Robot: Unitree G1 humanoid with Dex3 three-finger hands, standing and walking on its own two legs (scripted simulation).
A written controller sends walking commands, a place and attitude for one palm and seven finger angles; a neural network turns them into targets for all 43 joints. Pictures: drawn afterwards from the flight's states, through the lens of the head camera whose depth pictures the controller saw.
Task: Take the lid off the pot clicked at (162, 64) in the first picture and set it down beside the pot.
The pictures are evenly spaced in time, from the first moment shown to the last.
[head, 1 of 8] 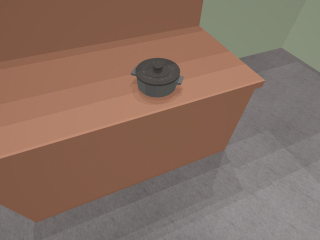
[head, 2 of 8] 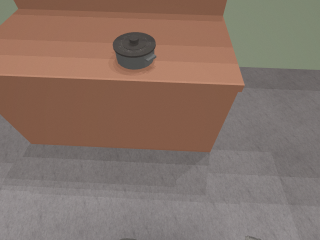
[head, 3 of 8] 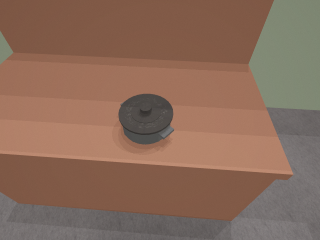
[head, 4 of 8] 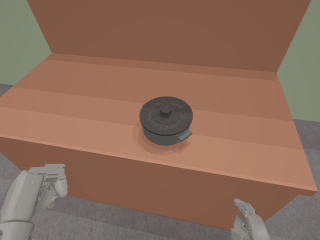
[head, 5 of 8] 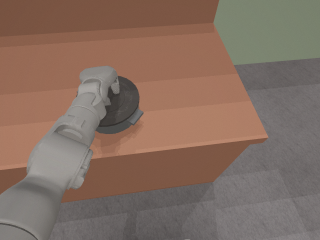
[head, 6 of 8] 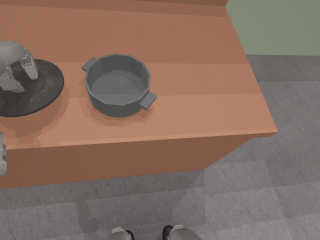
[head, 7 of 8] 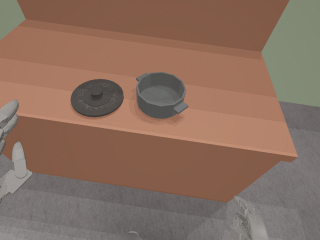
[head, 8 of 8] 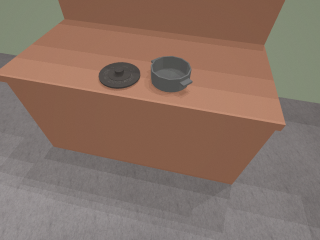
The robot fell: no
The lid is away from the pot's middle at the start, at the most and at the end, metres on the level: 0.00 0.25 0.24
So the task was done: yes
